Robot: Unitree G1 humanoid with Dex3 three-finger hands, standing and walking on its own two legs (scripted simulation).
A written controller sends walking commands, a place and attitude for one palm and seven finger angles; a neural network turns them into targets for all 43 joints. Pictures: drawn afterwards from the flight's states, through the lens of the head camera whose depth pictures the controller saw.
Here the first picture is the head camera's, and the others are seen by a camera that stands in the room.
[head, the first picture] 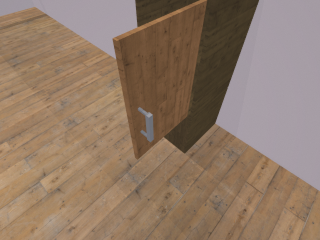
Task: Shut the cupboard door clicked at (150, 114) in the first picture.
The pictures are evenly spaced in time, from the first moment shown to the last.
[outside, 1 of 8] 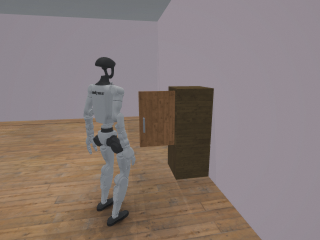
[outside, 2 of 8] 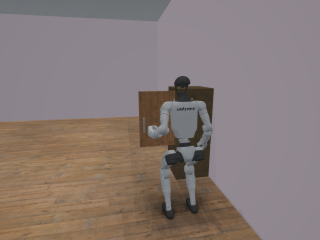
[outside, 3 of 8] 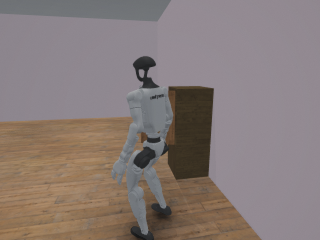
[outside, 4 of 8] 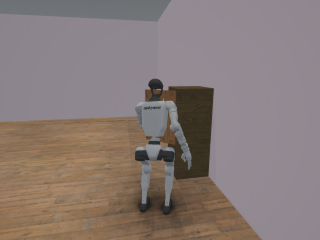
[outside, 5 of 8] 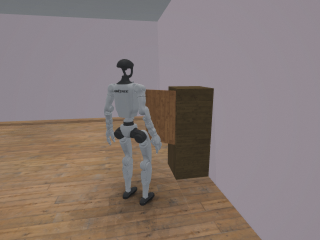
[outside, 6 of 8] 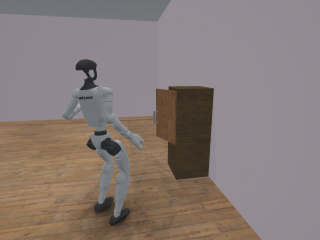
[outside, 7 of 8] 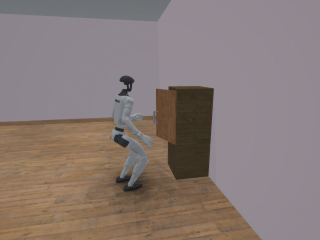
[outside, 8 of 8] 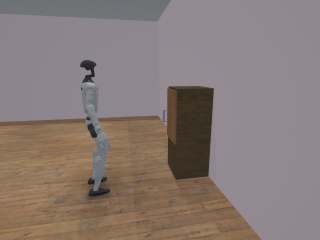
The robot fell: no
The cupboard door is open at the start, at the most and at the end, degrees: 91 91 0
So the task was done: yes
